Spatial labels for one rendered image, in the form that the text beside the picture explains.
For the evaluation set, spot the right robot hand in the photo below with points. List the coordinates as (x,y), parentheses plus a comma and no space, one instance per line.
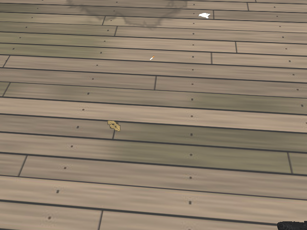
(292,225)

